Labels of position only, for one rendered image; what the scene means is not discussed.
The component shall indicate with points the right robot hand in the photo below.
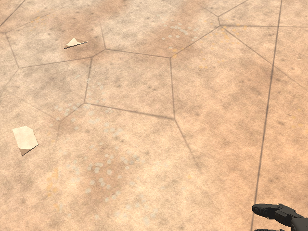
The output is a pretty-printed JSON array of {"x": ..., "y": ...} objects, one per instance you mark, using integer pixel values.
[{"x": 283, "y": 214}]

